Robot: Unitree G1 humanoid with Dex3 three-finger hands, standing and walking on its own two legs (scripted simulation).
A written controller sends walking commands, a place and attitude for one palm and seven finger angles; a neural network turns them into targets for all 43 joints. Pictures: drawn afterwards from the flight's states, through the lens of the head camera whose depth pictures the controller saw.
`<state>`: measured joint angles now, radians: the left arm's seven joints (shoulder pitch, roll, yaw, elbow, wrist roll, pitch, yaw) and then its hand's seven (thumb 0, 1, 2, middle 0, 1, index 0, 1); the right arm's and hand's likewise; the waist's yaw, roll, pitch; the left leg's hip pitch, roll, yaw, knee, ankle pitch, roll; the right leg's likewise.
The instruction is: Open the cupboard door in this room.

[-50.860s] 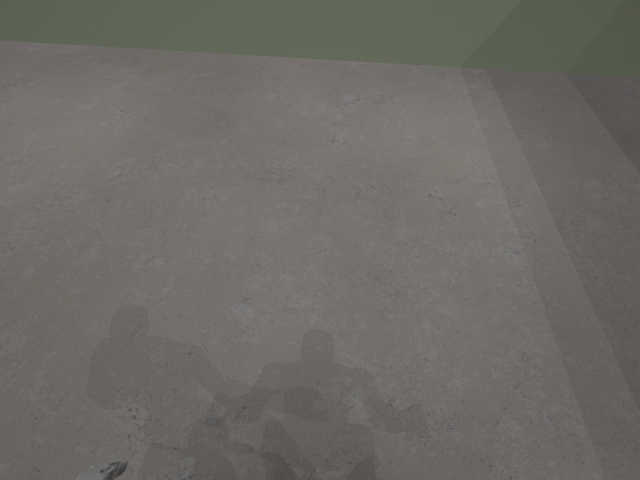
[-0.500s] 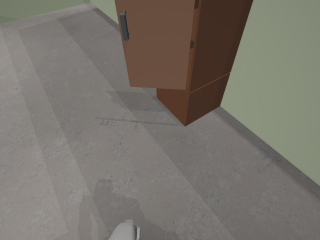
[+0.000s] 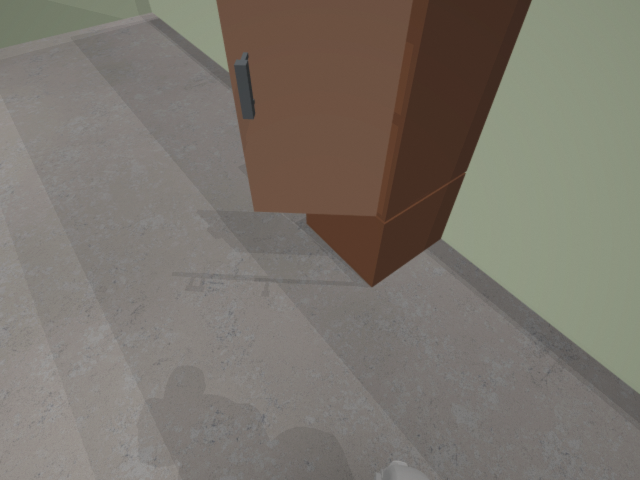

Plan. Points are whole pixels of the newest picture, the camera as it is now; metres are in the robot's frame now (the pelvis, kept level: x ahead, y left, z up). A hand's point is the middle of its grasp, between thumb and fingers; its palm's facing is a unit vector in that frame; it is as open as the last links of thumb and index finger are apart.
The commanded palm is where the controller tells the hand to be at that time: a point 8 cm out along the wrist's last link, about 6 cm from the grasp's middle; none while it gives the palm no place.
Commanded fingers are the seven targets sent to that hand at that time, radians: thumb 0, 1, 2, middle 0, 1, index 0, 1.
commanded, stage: take the last steps up to it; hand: left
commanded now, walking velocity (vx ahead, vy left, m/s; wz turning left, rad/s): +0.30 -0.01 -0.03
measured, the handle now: (247, 85) +0.86 +0.21 +0.04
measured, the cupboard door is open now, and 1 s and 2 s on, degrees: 49 49 49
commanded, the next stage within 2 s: come to a stop and stand still in 0.46 s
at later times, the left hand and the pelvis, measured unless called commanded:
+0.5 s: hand (217, 476) +0.16 +0.17 -0.19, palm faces +0.08 -0.98 -0.16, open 7.2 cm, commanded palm none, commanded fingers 0.00 0.90 0.90 -0.20 -0.30 -0.20 -0.30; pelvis +0.19 -0.01 -0.01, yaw +1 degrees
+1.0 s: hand (240, 350) +0.35 +0.17 -0.17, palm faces +0.00 -0.96 -0.26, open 7.3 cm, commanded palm none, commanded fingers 0.00 0.90 0.90 -0.20 -0.30 -0.20 -0.30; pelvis +0.26 -0.03 -0.01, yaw -2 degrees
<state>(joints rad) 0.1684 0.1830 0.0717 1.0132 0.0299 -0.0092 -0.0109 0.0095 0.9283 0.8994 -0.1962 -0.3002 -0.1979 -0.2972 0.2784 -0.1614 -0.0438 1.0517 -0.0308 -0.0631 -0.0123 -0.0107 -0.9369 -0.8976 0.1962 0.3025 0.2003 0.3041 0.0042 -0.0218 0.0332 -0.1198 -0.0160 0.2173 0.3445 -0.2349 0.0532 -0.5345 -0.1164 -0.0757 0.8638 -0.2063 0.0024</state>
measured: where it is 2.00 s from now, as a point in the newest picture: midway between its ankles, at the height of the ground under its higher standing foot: outside the picture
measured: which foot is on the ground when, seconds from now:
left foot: down 0.00-0.16, up 0.18-0.50, down 0.52-1.00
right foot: up 0.00-0.12, down 0.14-0.52, up 0.54-0.98, down 1.00-1.00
